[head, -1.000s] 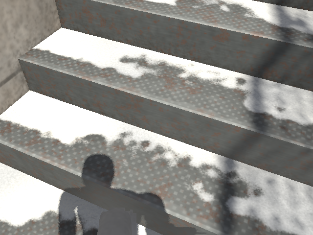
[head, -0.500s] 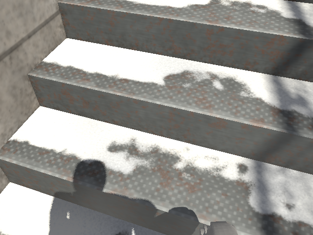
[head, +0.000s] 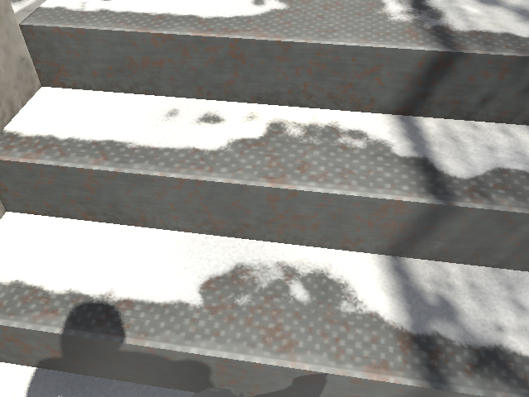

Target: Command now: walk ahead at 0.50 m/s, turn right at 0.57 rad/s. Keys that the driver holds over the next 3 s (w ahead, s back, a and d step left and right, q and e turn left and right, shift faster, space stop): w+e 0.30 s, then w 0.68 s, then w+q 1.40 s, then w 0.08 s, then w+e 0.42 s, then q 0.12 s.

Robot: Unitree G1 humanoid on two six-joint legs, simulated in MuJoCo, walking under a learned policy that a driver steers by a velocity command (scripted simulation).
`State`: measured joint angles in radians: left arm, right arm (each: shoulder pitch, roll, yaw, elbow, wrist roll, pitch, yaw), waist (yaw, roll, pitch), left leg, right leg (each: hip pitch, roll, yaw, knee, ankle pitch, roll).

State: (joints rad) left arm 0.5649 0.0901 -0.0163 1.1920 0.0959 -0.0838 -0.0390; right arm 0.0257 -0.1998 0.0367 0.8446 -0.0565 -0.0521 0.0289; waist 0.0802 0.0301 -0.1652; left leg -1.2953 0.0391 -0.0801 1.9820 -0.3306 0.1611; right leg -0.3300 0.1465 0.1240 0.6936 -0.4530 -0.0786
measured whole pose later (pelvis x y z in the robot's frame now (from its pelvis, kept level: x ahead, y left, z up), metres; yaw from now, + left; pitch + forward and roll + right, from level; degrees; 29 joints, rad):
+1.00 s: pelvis +0.56 -0.07 +0.33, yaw -17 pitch +5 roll -3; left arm 0.35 0.19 0.04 1.15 0.04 -0.06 -0.02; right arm 0.22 -0.20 -0.04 0.93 -0.02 -0.09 0.04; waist -0.01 0.04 -0.09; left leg -0.92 -0.03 -0.21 1.95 -0.05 0.17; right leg -0.49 0.04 -0.15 0.81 -0.40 -0.08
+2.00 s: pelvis +1.11 -0.17 +0.65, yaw +13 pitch +4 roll -3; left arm 0.20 0.19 0.01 0.97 0.05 -0.08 0.01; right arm 0.20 -0.26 -0.05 0.96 -0.05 -0.09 0.08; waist 0.01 0.04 -0.11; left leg -0.87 -0.01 -0.12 1.79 -0.06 0.21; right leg -0.60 -0.06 -0.23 0.99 -0.47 -0.06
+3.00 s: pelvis +1.63 +0.04 +0.69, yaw +21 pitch +3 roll +1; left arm 0.00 0.23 0.06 0.83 0.01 -0.07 -0.02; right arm 0.28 -0.21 -0.07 0.96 0.02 -0.10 -0.02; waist -0.01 0.00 0.03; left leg -0.22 0.00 -0.04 1.17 -0.50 -0.02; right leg -0.56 0.04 -0.07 0.60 -0.11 -0.10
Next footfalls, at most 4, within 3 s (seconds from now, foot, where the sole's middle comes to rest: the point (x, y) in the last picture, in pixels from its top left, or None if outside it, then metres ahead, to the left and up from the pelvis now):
0.16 left None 0.30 0.15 -0.58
0.76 right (394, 327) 0.59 -0.17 -0.40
1.28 left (329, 155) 0.90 -0.04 -0.23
1.80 right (427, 22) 1.21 -0.26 -0.06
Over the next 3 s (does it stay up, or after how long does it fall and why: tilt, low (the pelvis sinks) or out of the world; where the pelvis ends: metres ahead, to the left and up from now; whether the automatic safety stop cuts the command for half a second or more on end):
stays up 1.63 0.04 0.69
